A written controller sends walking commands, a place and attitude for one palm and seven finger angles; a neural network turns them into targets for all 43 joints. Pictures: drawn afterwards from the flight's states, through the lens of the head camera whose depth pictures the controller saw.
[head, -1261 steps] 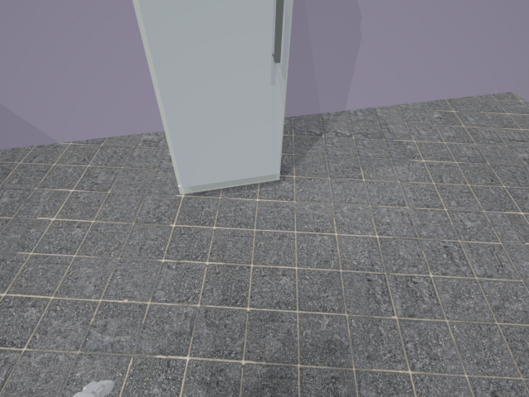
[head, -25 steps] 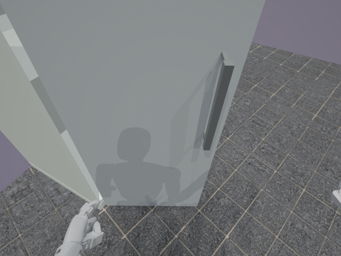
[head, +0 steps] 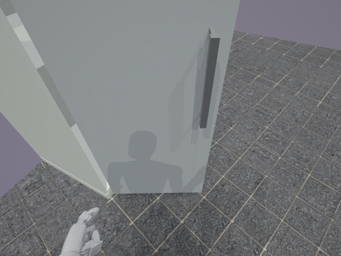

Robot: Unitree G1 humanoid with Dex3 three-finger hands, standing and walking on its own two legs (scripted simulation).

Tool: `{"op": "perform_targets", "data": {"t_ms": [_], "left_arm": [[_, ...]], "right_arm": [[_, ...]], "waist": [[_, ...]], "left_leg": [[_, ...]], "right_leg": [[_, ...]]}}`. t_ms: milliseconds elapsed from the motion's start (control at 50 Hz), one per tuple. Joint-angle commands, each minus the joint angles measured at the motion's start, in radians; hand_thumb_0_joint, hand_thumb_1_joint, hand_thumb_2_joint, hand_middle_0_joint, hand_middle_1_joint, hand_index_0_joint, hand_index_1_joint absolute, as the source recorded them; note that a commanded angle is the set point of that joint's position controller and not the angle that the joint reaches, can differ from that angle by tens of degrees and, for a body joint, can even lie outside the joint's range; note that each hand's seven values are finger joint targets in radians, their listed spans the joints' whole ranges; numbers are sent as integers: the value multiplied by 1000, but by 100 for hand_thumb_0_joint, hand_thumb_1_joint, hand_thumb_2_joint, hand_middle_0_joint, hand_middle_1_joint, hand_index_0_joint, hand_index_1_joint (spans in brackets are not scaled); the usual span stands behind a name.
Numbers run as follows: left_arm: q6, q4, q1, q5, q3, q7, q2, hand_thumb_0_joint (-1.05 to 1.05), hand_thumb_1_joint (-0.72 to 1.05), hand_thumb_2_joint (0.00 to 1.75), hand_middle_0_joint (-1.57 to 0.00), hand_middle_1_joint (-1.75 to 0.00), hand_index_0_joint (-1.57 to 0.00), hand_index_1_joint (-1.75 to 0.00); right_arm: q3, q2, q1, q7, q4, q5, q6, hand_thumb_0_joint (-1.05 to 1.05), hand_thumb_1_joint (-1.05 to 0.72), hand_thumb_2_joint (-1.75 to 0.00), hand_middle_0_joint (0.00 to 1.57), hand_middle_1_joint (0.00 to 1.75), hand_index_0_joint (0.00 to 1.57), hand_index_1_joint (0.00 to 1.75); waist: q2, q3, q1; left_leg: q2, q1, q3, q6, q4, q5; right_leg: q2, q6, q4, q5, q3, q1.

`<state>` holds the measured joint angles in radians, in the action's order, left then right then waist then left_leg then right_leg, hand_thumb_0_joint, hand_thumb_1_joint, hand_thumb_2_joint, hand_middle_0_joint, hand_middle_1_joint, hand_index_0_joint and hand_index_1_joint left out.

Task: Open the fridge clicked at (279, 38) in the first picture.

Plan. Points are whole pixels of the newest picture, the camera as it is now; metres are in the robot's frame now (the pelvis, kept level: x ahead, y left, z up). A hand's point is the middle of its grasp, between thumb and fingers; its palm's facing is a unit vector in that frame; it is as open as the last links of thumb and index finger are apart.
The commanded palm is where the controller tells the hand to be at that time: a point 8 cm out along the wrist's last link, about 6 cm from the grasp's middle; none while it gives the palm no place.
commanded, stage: step back with the hand held close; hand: right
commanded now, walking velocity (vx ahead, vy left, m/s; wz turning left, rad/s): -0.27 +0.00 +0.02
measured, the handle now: (206, 84) +0.54 -0.08 +0.12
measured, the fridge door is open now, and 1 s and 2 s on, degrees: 61 61 61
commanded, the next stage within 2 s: stop stepping back and stand still in 0.48 s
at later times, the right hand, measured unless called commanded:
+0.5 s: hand out of the picture +0.13 -0.23 +0.19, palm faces +0.30 +0.82 -0.49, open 7.4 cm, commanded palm +0.07 -0.28 +0.19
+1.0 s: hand out of the picture +0.07 -0.28 +0.20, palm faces +0.32 +0.82 -0.47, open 7.4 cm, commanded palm +0.02 -0.33 +0.19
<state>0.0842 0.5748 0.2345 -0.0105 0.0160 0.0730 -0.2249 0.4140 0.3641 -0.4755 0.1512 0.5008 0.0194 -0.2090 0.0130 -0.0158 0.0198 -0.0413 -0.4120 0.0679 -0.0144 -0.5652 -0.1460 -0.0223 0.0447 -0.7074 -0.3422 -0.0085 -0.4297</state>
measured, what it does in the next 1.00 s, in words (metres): walks backwards: left foot, then right foot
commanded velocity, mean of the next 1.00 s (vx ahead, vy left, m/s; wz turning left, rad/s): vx -0.20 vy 0.00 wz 0.01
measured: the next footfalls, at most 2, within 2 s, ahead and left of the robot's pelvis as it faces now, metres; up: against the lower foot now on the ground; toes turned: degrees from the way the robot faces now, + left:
left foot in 0.36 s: -0.12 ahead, +0.12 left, +0.00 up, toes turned +2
right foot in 0.68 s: -0.02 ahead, -0.09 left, +0.00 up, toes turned +2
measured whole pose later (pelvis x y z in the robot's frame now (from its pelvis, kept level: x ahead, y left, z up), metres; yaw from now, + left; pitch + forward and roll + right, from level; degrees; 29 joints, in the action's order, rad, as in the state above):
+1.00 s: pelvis -0.13 -0.03 +0.03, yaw +2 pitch +2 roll +3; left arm 0.17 0.58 0.26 -0.04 0.06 0.06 -0.13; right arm 0.42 0.48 -0.64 0.13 0.62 0.05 -0.21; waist 0.03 0.05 -0.01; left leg 0.06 -0.15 0.06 0.02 -0.47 -0.42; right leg -0.05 0.05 -0.25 -0.01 -0.02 -0.29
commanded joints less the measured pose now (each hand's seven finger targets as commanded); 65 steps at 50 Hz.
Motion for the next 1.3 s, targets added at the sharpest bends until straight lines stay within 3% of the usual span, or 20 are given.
{"op": "perform_targets", "data": {"t_ms": [0, 60, 80, 140, 240, 300, 400, 480, 580, 660, 720, 760, 800, 860, 940, 1000, 1060, 1120, 1200, 1280], "left_arm": [[58, -145, -76, 2, -50, 15, -124, 0, 90, 90, -20, -30, -20, -30], [88, -169, -98, -5, -65, 26, -151, 0, 90, 90, -20, -30, -20, -30], [96, -154, -92, -12, -70, 21, -128, 0, 90, 90, -20, -30, -20, -30], [125, -122, -89, -12, -86, 2, -121, 0, 90, 90, -20, -30, -20, -30], [130, -77, -92, -13, -70, -11, -117, 0, 90, 90, -20, -30, -20, -30], [105, -53, -91, -17, -69, -13, -117, 0, 90, 90, -20, -30, -20, -30], [73, -95, -118, 6, -70, 4, -94, 0, 90, 90, -20, -30, -20, -30], [52, -132, -158, 24, -66, 12, -91, 0, 90, 90, -20, -30, -20, -30], [50, -92, -155, 6, -66, 22, -93, 0, 90, 90, -20, -30, -20, -30], [66, -96, -142, 7, -35, 35, -118, 0, 90, 90, -20, -30, -20, -30], [106, -106, -100, 10, -43, 36, -144, 0, 90, 90, -20, -30, -20, -30], [135, -115, -108, -10, -50, 22, -140, 0, 90, 90, -20, -30, -20, -30], [154, -130, -93, -14, -59, 6, -129, 0, 90, 90, -20, -30, -20, -30], [171, -146, -75, -9, -59, -4, -112, 0, 90, 90, -20, -30, -20, -30], [124, -133, -91, -24, -44, 7, -105, 0, 90, 90, -20, -30, -20, -30], [86, -113, -78, -27, -46, 15, -107, 0, 90, 90, -20, -30, -20, -30], [70, -81, -89, -28, -43, 5, -107, 0, 90, 90, -20, -30, -20, -30], [71, -75, -104, 17, -64, 6, -128, 0, 90, 90, -20, -30, -20, -30], [103, -71, -120, 15, -40, 22, -133, 0, 90, 90, -20, -30, -20, -30], [142, -90, -121, -16, -31, 21, -128, 0, 90, 90, -20, -30, -20, -30]], "right_arm": [[137, 235, 60, 39, 256, 14, -81, 0, -90, -90, 20, 30, 20, 30], [185, 241, 53, 33, 291, -14, -104, 0, -90, -90, 20, 30, 20, 30], [196, 254, 81, 31, 304, -16, -107, 0, -90, -90, 20, 30, 20, 30], [173, 211, 27, 24, 239, -4, -114, 0, -90, -90, 20, 30, 20, 30], [97, 176, -30, 10, 202, 33, -85, 0, -90, -90, 20, 30, 20, 30], [100, 217, 4, -1, 223, 37, -90, 0, -90, -90, 20, 30, 20, 30], [158, 281, 12, -11, 261, 51, -100, 0, -90, -90, 20, 30, 20, 30], [214, 323, -90, -12, 228, 72, -82, 0, -90, -90, 20, 30, 20, 30], [154, 297, -22, -3, 119, 52, -83, 0, -90, -90, 20, 30, 20, 30], [72, 245, 149, -4, 37, 28, -62, 0, -90, -90, 20, 30, 20, 30], [81, 255, 159, 6, 86, 15, -84, 0, -90, -90, 20, 30, 20, 30], [64, 255, 176, -1, 257, 22, -109, 0, -90, -90, 20, 30, 20, 30], [80, 247, 112, 4, 362, 13, -106, 0, -90, -90, 20, 30, 20, 30], [145, 274, -111, 10, 384, 27, -67, 0, -90, -90, 20, 30, 20, 30], [156, 241, -164, 17, 239, 38, -34, 0, -90, -90, 20, 30, 20, 30], [162, 252, -118, 9, 106, 46, -16, 0, -90, -90, 20, 30, 20, 30], [144, 249, -26, 0, 8, 65, -13, 0, -90, -90, 20, 30, 20, 30], [26, 161, 72, -25, -17, 50, 18, 0, -90, -90, 20, 30, 20, 30], [-16, 181, 249, -16, 102, 14, -5, 0, -90, -90, 20, 30, 20, 30], [63, 268, 293, 14, 296, -5, -56, 0, -90, -90, 20, 30, 20, 30]], "waist": [[-30, 92, -29], [-397, 87, -12], [-331, 82, -19], [-190, 90, -5], [-214, 143, -12], [-182, 241, -2], [34, 357, -6], [72, 250, -11], [44, -56, -28], [-24, -171, -32], [-196, 24, -2], [-311, 153, 1], [-257, 235, 13], [-194, 310, 19], [-287, 149, -10], [-142, 106, -17], [97, 80, -19], [251, 19, -28], [-86, -18, -28], [-315, 45, 9]], "left_leg": [[-117, -51, -133, 59, 171, -368], [105, 308, -52, -15, -416, -204], [104, 265, -88, -7, -525, -241], [97, 108, -87, 4, -406, -322], [107, 131, -35, 19, 46, -347], [63, 192, -65, 37, 301, -88], [7, 134, -78, -32, 185, 357], [-58, 1, -97, -31, 231, 211], [-215, -294, -232, 138, 395, -222], [-99, -94, -142, 71, 258, -199], [65, 84, -75, 23, 43, -45], [99, 110, -112, 29, -152, -345], [93, 147, -115, 37, -216, -348], [113, 207, -37, 29, -64, -282], [137, 316, 34, 38, 141, -278], [70, 343, -11, 66, 288, -196], [-155, 28, -185, 134, 412, -197], [-157, -87, -196, 142, 392, -325], [-59, 32, -135, 64, 236, -88], [87, 153, -81, 39, -64, -283]], "right_leg": [[66, 1, 160, -128, 104, 73], [317, 112, 616, -477, 460, -348], [336, 126, 618, -391, 458, -319], [281, 110, 490, -88, 340, -55], [235, 43, 512, 45, 279, 174], [201, -27, 365, 500, 184, 337], [109, -23, 230, 667, 6, 483], [78, -34, 160, 352, -11, 425], [18, -74, -186, 53, 32, 261], [70, -37, 220, 115, 69, 136], [191, 2, 392, 433, 281, 228], [258, -52, 557, 173, 427, 283], [247, -30, 604, -100, 389, 284], [176, -46, 580, -20, 223, 361], [128, -128, 647, -166, 164, 163], [91, -117, 504, -26, 96, 131], [51, -61, 156, 140, 64, 285], [48, -41, 24, 120, 73, 286], [86, -12, 238, 263, 78, 272], [234, -61, 632, -154, 418, 179]]}}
